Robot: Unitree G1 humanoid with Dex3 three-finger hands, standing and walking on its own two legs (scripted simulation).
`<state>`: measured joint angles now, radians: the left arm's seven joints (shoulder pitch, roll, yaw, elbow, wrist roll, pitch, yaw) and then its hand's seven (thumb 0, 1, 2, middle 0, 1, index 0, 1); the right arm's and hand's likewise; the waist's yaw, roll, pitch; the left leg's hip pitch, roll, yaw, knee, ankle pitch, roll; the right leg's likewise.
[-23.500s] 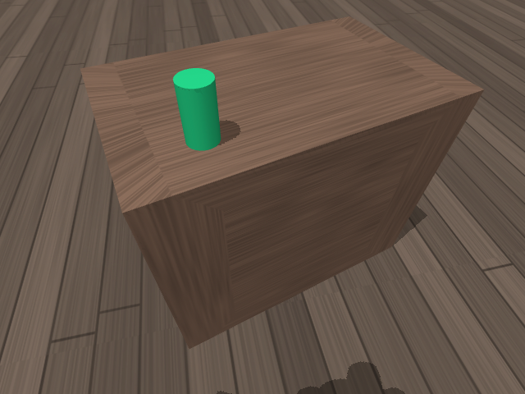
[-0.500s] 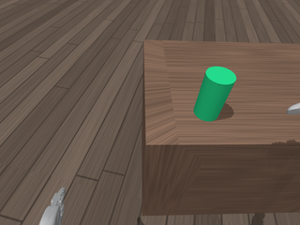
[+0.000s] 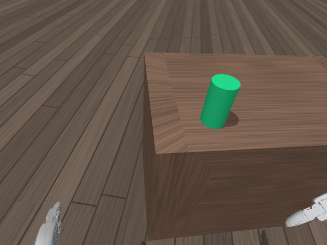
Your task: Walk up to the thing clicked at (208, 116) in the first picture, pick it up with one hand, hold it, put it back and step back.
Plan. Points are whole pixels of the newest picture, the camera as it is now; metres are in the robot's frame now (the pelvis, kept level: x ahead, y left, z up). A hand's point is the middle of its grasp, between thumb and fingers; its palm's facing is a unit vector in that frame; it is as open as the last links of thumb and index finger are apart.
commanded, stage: sink last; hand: right
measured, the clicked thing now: (218, 102) +0.49 -0.17 +0.11
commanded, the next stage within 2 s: home in 0.34 s
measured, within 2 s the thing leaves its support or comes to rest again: neither
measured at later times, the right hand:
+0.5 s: hand out of the picture +0.16 -0.28 +0.22, palm faces +0.53 +0.71 -0.46, open 17.5 cm
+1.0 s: hand (255, 227) +0.17 -0.21 +0.00, palm faces +0.18 +0.95 -0.27, open 17.6 cm
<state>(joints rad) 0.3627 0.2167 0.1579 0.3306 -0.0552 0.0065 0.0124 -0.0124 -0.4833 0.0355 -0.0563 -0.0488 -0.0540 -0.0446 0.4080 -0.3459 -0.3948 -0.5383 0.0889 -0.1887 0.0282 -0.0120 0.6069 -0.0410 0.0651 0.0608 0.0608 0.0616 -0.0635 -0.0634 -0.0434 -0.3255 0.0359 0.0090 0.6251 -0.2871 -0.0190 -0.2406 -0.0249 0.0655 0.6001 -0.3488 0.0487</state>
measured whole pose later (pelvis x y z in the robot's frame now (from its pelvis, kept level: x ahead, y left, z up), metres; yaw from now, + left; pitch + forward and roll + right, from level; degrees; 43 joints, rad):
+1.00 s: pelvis +0.00 -0.01 +0.01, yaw +0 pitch +0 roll +0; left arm 0.22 0.19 0.04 0.57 -0.01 -0.14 0.06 0.00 0.71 0.79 -0.19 -0.26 -0.18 -0.27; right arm 0.48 -0.20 -0.11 0.06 0.02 -0.21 -0.01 -0.01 0.57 -0.04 0.06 0.05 0.05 0.05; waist -0.03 -0.02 0.04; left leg -0.30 0.04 0.01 0.55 -0.25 -0.03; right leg -0.22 -0.02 0.06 0.54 -0.31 0.04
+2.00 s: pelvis -0.01 -0.01 +0.00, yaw +1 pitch -3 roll -1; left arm 0.22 0.39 0.02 0.90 0.03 0.02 0.00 0.01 0.91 0.90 -0.21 -0.29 -0.20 -0.30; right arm 0.25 -0.38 0.00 0.91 -0.03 -0.02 0.00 -0.01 0.57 -0.04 0.06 0.05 0.05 0.05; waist -0.01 -0.02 0.02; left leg -0.29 0.04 -0.02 0.60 -0.27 -0.03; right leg -0.19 -0.02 0.03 0.58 -0.34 0.03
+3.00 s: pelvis +0.00 -0.01 +0.02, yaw +2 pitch -3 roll +0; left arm 0.14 0.36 0.00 1.10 0.01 0.00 0.00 0.00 0.91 0.89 -0.21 -0.29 -0.20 -0.30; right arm 0.11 -0.36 0.02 1.12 -0.01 -0.01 0.00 0.00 0.54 -0.05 0.06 0.05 0.06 0.05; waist -0.01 -0.01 0.06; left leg -0.19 0.04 -0.02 0.40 -0.17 -0.03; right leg -0.09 -0.03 0.03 0.38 -0.24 0.04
